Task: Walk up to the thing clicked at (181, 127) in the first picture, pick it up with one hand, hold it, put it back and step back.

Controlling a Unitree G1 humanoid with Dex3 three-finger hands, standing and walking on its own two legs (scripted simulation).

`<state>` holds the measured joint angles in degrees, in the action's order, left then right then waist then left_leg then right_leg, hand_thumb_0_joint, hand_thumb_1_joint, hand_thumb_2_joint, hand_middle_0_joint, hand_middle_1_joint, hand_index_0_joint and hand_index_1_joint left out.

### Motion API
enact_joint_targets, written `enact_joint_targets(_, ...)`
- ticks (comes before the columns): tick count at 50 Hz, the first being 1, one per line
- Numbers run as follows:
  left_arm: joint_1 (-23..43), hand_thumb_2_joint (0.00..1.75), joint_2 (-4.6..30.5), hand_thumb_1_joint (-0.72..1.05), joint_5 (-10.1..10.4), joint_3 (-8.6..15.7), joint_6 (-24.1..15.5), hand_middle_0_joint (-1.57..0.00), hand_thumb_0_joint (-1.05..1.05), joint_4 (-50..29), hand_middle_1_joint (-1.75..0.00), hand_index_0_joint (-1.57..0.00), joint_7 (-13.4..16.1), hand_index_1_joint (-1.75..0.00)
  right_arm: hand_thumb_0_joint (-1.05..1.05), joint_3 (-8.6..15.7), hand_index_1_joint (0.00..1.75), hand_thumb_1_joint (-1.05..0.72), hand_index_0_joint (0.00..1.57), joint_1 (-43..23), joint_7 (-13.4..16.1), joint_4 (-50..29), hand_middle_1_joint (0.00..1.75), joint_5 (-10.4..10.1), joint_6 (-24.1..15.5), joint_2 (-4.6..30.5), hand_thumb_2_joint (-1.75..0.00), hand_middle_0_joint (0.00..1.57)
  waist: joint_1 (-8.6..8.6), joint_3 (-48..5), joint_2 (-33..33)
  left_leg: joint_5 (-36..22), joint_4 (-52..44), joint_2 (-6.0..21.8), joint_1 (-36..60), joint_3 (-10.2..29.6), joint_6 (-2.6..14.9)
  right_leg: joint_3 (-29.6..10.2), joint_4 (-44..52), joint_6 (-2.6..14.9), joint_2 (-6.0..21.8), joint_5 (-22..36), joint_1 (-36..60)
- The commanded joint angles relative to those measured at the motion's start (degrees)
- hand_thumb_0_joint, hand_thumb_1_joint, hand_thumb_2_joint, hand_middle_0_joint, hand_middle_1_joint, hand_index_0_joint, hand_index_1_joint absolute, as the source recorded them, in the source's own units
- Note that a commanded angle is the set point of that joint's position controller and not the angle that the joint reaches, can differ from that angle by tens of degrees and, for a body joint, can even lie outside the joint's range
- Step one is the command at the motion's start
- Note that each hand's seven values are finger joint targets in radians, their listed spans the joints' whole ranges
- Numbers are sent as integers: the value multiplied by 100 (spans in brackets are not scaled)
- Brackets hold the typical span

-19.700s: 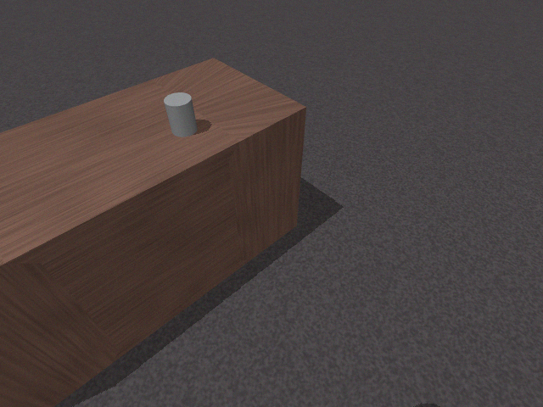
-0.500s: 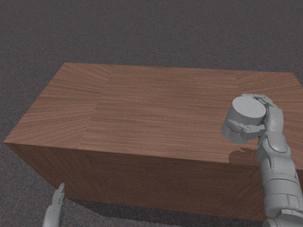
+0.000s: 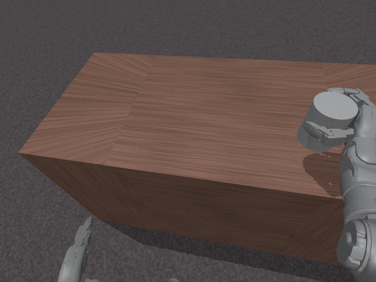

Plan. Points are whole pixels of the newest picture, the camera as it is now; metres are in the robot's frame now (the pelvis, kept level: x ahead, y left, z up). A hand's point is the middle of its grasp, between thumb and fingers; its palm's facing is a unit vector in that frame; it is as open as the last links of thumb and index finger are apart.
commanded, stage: crouch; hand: right
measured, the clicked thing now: (324, 122) +0.48 -0.22 +0.07
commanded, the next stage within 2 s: lower in 0.38 s
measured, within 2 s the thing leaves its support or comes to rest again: rests again in 1.24 s
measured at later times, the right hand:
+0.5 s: hand (327, 115) +0.51 -0.23 +0.06, palm faces +0.27 +0.96 +0.01, open 11.0 cm
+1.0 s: hand (319, 132) +0.51 -0.24 +0.00, palm faces +0.28 +0.96 +0.01, open 11.0 cm
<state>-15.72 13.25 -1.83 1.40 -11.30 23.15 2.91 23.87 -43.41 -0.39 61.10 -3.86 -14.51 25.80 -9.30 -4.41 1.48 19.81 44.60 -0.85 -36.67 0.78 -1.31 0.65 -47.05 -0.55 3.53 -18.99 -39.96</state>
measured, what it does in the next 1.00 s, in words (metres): stands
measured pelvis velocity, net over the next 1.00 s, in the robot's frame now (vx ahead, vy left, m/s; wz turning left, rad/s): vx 0.00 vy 0.00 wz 0.01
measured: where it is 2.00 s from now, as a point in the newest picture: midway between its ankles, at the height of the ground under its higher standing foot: outside the picture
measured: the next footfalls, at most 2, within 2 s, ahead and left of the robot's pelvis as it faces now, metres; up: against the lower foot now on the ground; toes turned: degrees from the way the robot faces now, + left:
none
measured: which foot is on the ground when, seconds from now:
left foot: down 0.00-1.00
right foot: down 0.00-1.00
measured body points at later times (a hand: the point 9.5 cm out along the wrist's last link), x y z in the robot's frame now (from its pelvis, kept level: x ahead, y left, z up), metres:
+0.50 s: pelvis +0.01 +0.00 -0.02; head +0.10 -0.04 +0.42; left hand +0.16 +0.26 -0.04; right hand +0.49 -0.28 +0.06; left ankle +0.02 +0.14 -0.70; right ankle +0.04 -0.12 -0.70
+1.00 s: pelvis +0.00 +0.00 -0.04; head +0.12 -0.06 +0.39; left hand +0.15 +0.26 -0.04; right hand +0.49 -0.29 +0.00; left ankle +0.02 +0.14 -0.70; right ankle +0.04 -0.12 -0.70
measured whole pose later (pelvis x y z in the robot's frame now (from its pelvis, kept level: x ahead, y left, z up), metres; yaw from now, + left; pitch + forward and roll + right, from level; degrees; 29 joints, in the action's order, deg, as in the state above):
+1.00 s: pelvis +0.00 +0.00 -0.04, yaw +1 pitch +21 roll +4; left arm -18.6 13.4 -4.9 -0.1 -6.9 7.5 -0.1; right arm 30.6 -48.1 -1.4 69.9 0.9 -21.5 33.2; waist -14.9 -7.2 1.6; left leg 25.1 58.1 -2.2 -54.0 -1.0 -1.3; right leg -1.9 -62.7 -0.6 4.7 -24.9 -58.8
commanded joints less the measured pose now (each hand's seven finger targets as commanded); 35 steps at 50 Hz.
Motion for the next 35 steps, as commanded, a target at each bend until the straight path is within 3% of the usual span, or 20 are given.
enact_joint_targets(1, 29, 5, 823, -54, -40, 359, -262, -5, 0, -980, -5, -5, 32, -5, 0, 308, 137, -9, 125, -3641, -90, -1630, 137, -89, -886, 1929, -126, 119, 43, -3050, -1339, -1506, -344, -149, 372, -186, 136, -123, 295, 30, -131, 1607, 2126)
enact_joint_targets(3, 84, 5, 744, -54, -55, 226, -230, -5, 0, -1152, -5, -5, -11, -5, 0, 306, 137, -12, 125, -3888, -118, -1720, 137, -60, -943, 2009, -126, 120, 15, -3354, -1524, -1649, -275, -151, 337, -176, 137, -134, 150, 20, -119, 2032, 2281)
enact_joint_targets(4, 150, 5, 903, -54, -55, 341, -219, -5, 0, -1340, -5, -5, -3, -5, 0, 340, 136, -15, 125, -3990, -115, -1790, 136, -43, -958, 2131, -125, 121, 2, -3472, -1465, -1676, -256, -174, 352, -205, 140, -158, 139, 14, -104, 2109, 2324)
enact_joint_targets(6, -150, 5, 831, -54, -76, 348, -145, -5, 0, -875, -5, -5, -25, -5, 0, 259, 138, -15, 127, -3699, -113, -1277, 138, -12, -936, 1973, -127, 123, -27, -2923, -1586, -1325, -216, -194, 1, -250, 169, -168, 188, -10, -82, 1765, 2027)
enact_joint_targets(7, 12, 5, 892, -54, -67, 385, -163, -5, 0, -1217, -5, -5, -32, -5, 0, 233, 140, -14, 128, -3734, -120, -1403, 139, -34, -964, 1897, -128, 123, -71, -3054, -1513, -1336, -225, -193, 53, -246, 163, -187, 172, -7, -75, 1760, 2087)
enact_joint_targets(9, 389, 5, 1055, -55, -66, 442, -203, -5, 0, -1826, -5, -5, -6, -5, 0, 445, 138, -13, 127, -4195, -74, -1981, 138, -20, -1058, 2295, -127, 122, -41, -3682, -1437, -1526, -179, -185, 364, -241, 144, -176, 100, 31, -94, 1737, 2224)
enact_joint_targets(12, -174, 6, 977, -55, -64, 475, -128, -5, 0, -1528, -5, -5, -37, -5, 0, 227, 140, -14, 128, -3628, -123, -1215, 140, -65, -967, 1759, -129, 123, -206, -3109, -1211, -1517, -166, -218, 116, -286, 132, -190, 27, 49, -96, 1784, 2003)
enact_joint_targets(15, 3, 5, 1020, -55, -71, 463, -122, -5, 0, -1819, -5, -5, -30, -5, 0, 462, 140, -16, 129, -4167, -79, -1701, 140, 18, -1062, 2317, -128, 124, -154, -3504, -1374, -1705, -74, -191, 173, -257, 129, -169, -72, 47, -89, 2024, 2138)
enact_joint_targets(18, -342, 6, 745, -55, -89, 305, -62, -5, 0, -1313, -5, -5, -106, -5, 0, 235, 140, -13, 128, -3667, -137, -949, 140, 10, -1007, 1721, -128, 123, -188, -2743, -1350, -1503, 7, -196, -212, -270, 153, -184, -92, 36, -94, 1816, 1636)
enact_joint_targets(20, 185, 5, 1016, -55, -91, 419, -113, -5, 0, -2121, -5, -5, -96, -5, 0, 517, 140, -15, 129, -4229, -128, -1639, 140, 67, -1121, 2345, -129, 124, -138, -3580, -1450, -1627, 39, -206, 4, -282, 150, -222, -148, 3, -50, 2130, 2070)
enact_joint_targets(21, -132, 5, 947, -55, -126, 379, -60, -5, 0, -1760, -5, -5, -105, -5, 0, 587, 141, -14, 129, -4163, -129, -1492, 141, 106, -1103, 2487, -129, 124, -106, -3480, -1683, -1646, 93, -203, -145, -267, 162, -190, -215, -14, -50, 2274, 2070)
enact_joint_targets(23, -550, 5, 806, -54, -118, 381, 22, -5, 0, -1299, -5, -5, -152, -5, 0, 455, 140, -14, 128, -3868, -176, -990, 140, 92, -1039, 2159, -129, 124, -215, -2959, -1660, -1521, 125, -209, -436, -261, 164, -208, -272, -11, -54, 2170, 1812)
enact_joint_targets(26, 198, 6, 941, -56, -126, 326, -45, -5, 0, -2248, -4, -4, -142, -5, 0, 615, 142, -16, 130, -4427, -168, -1683, 142, 158, -1124, 2585, -131, 125, -168, -3802, -1664, -1694, 180, -179, 9, -224, 153, -172, -326, 41, -88, 1920, 1858)
enact_joint_targets(27, -127, 6, 940, -56, -137, 382, 2, -5, 0, -1933, -4, -4, -127, -5, 0, 536, 142, -17, 130, -4190, -187, -1207, 142, 155, -1080, 2408, -131, 125, -252, -3454, -1571, -1556, 152, -192, -142, -238, 156, -151, -339, 39, -89, 1666, 1688)
enact_joint_targets(28, -279, 7, 764, -57, -133, 231, 34, -5, 0, -1705, -4, -4, -154, -5, 0, 391, 141, -14, 129, -3653, -215, -556, 141, 138, -1013, 2009, -130, 124, -259, -2910, -1423, -1418, 182, -203, -312, -247, 154, -159, -335, 56, -105, 1441, 1315)
enact_joint_targets(29, -346, 6, 815, -56, -113, 333, 26, -5, 0, -1835, -4, -4, -161, -5, 0, 450, 142, -16, 130, -3563, -227, -488, 142, 131, -1040, 2009, -131, 125, -338, -2933, -1282, -1503, 192, -196, -261, -214, 126, -162, -419, 96, -126, 1383, 1172)
enact_joint_targets(31, 155, 6, 1200, -56, -124, 532, -28, -5, 0, -2702, -4, -4, -109, -5, 0, 779, 143, -18, 131, -4069, -238, -1263, 143, 179, -1180, 2665, -131, 126, -325, -3900, -1136, -1906, 266, -189, 197, -199, 96, -171, -556, 114, -124, 1708, 1402)
enact_joint_targets(32, -173, 6, 1041, -56, -187, 421, 24, -5, 0, -2301, -4, -4, -118, -5, 0, 773, 143, -16, 131, -4022, -244, -1011, 143, 212, -1183, 2676, -131, 126, -263, -3596, -1391, -1772, 308, -181, 14, -169, 118, -118, -587, 100, -152, 1561, 1193)
enact_joint_targets(34, -374, 6, 946, -56, -151, 481, 46, -5, 0, -2206, -4, -4, -141, -5, 0, 521, 140, -15, 129, -3651, -291, -464, 140, 170, -1171, 2078, -129, 124, -483, -3069, -1183, -1571, 359, -209, -333, -201, 117, -185, -633, 120, -135, 1324, 919)
enact_joint_targets(35, -284, 6, 986, -56, -153, 435, 29, -5, 0, -2381, -4, -4, -145, -5, 0, 710, 140, -16, 129, -3777, -270, -754, 140, 199, -1256, 2414, -129, 124, -376, -3333, -1245, -1629, 403, -193, -236, -181, 110, -186, -681, 117, -140, 1407, 977)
